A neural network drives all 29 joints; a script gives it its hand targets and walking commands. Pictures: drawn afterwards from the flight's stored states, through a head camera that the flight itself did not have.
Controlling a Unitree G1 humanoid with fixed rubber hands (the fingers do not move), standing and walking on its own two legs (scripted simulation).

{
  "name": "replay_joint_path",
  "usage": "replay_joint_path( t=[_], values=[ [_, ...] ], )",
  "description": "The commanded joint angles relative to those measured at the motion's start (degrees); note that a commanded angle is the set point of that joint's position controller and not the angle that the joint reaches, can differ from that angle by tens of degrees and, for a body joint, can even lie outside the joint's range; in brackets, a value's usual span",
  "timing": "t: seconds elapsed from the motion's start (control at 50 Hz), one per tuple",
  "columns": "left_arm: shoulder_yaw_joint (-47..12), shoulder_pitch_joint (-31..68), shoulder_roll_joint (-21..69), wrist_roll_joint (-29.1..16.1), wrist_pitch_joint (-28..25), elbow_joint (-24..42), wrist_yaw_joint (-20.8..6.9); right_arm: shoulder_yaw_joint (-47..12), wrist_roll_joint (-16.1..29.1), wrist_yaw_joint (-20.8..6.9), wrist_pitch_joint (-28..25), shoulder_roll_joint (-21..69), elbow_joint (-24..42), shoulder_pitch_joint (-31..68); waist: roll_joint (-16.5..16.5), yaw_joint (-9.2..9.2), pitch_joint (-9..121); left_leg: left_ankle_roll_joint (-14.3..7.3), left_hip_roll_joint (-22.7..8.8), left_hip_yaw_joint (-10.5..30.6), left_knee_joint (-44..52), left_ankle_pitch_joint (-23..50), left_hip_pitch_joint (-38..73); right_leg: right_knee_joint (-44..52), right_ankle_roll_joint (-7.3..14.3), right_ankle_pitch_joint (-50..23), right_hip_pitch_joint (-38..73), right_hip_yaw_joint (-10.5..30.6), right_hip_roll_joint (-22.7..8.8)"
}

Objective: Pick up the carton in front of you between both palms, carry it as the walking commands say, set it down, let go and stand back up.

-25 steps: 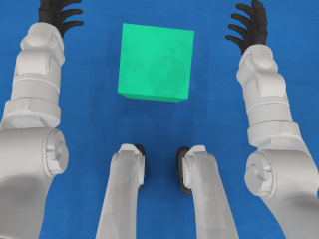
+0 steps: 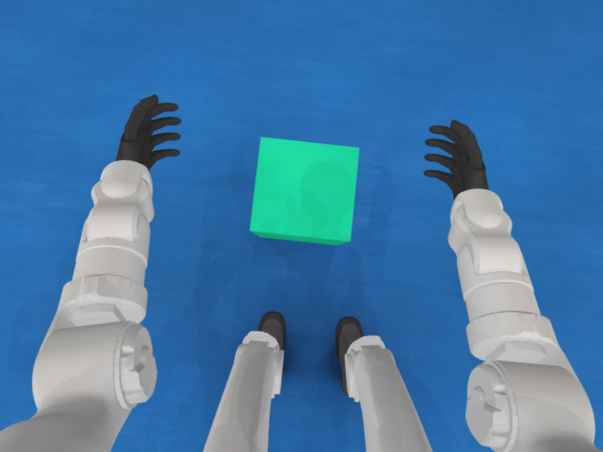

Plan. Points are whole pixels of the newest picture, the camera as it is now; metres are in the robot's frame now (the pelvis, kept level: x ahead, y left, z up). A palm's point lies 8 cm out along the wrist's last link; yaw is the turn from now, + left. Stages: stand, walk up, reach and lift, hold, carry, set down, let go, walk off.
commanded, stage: let go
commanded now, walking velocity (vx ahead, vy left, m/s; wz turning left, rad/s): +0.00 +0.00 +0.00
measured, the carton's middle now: (303, 198) +0.49 +0.02 -0.55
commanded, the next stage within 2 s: stand in 1.12 s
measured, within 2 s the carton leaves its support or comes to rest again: neither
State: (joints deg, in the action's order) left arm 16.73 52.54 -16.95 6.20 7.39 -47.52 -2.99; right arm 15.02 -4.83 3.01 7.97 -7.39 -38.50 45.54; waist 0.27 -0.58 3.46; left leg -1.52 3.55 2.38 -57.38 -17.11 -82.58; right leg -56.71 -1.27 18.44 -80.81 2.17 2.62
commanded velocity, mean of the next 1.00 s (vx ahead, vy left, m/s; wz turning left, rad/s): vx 0.00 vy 0.00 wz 0.00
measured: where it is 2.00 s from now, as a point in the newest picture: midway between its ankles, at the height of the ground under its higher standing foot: (310, 367)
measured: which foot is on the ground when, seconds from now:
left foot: down 0.00-1.00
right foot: down 0.00-1.00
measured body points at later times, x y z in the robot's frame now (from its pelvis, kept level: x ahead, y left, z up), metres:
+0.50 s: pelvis +0.06 -0.02 +0.09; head +0.18 -0.01 +0.52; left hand +0.30 +0.22 -0.01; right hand +0.29 -0.24 +0.00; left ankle +0.06 +0.09 -0.64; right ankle +0.05 -0.13 -0.64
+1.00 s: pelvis +0.07 -0.02 +0.10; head +0.08 -0.02 +0.55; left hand +0.24 +0.22 +0.03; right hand +0.24 -0.25 +0.03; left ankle +0.06 +0.09 -0.64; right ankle +0.05 -0.13 -0.64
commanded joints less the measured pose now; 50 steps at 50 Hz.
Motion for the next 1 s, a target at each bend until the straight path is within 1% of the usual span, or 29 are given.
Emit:
replay_joint_path(
  t=[0.0,0.04,0.08,0.24,0.34,0.46,0.56,0.66,0.74,0.78,0.86,0.98],
  values=[
    [-0.6,0.4,-4.9,-0.8,-1.8,11.2,0.9,-1.0,-0.6,-1.4,-1.9,-7.1,8.9,-1.2,-3.9,-0.11,55.4,2.7,-1.6,1.4,5.2,31.1,53.5,6.1,-1.1,-16.5,21.4,-4.4,1.6],
    [-1.8,-3.6,-4.4,-2.1,-2.6,13.9,0.8,-2.3,0.1,-2.1,-2.6,-7.1,10.1,-4.9,-3.5,-0.14,52.0,2.6,-1.8,1.4,7.2,30.5,53.7,8.0,-0.8,-17.6,25.2,-3.6,1.2],
    [-2.7,-8.0,-3.9,-3.0,-3.5,15.1,0.6,-3.3,0.9,-2.6,-3.4,-6.7,10.4,-9.1,-3.1,-0.17,48.5,2.4,-1.8,1.3,9.0,29.7,53.1,9.8,-0.7,-19.0,29.2,-2.8,0.7],
    [-5.4,-28.9,-1.2,-4.3,-7.1,14.0,0.3,-5.9,3.0,-4.3,-7.0,-5.8,8.8,-27.9,-2.4,-0.06,37.2,2.1,-2.3,1.7,15.2,30.5,55.4,16.0,-0.4,-23.6,41.2,-0.2,-0.5],
    [-6.7,-40.2,-1.1,-4.8,-8.8,16.6,0.4,-7.6,3.6,-4.7,-8.7,-6.1,11.4,-37.8,-0.8,-0.18,29.5,2.0,-1.9,0.9,20.5,25.6,57.0,20.4,-0.4,-25.9,52.7,0.9,-1.1],
    [-8.9,-52.0,-0.9,-5.6,-9.6,21.6,0.2,-9.6,4.6,-5.3,-9.5,-7.4,16.2,-48.4,0.5,-0.28,19.5,1.8,-1.5,0.0,27.3,20.1,65.1,27.0,-0.6,-24.0,63.1,0.7,-1.2],
    [-10.9,-59.6,-0.2,-6.0,-8.8,24.4,0.1,-11.0,5.4,-6.0,-8.7,-8.2,18.4,-54.4,0.1,0.27,9.5,2.1,-1.4,-0.5,32.3,17.9,72.1,32.4,-0.3,-20.9,68.1,0.3,-1.3],
    [-12.2,-62.4,-0.4,-6.1,-6.1,26.6,-0.5,-11.8,5.5,-6.8,-6.2,-9.2,18.9,-56.0,-0.7,0.52,0.1,2.1,-1.6,-1.1,35.4,12.7,75.5,35.7,0.2,-14.6,70.1,0.0,-1.5],
    [-12.5,-62.5,-0.5,-5.9,-3.3,27.9,-1.0,-11.3,4.7,-7.2,-3.5,-9.6,19.1,-55.5,-0.3,0.51,-5.3,1.9,-1.8,-1.5,36.2,8.9,77.1,36.8,0.5,-9.7,70.6,-0.3,-1.6],
    [-12.5,-62.3,-0.6,-5.8,-2.0,28.2,-1.3,-11.0,4.3,-7.3,-2.3,-9.7,19.1,-55.4,0.3,0.36,-7.0,1.8,-1.9,-1.6,36.1,8.1,77.8,36.9,0.6,-8.6,70.9,-0.4,-1.6],
    [-12.5,-62.2,-0.6,-5.6,-0.3,28.6,-1.5,-10.6,3.6,-7.1,-0.6,-9.8,19.2,-55.5,1.1,0.14,-8.3,1.7,-1.8,-1.5,35.7,8.6,79.2,36.5,0.6,-9.4,71.7,-0.5,-1.6],
    [-12.4,-62.6,-0.5,-5.1,0.5,29.0,-1.3,-10.4,3.4,-7.1,0.1,-9.7,19.9,-55.4,0.3,0.5,-7.3,1.8,-1.7,-1.2,35.0,12.3,80.2,35.6,0.7,-13.3,74.1,-0.3,-1.3]
  ],
)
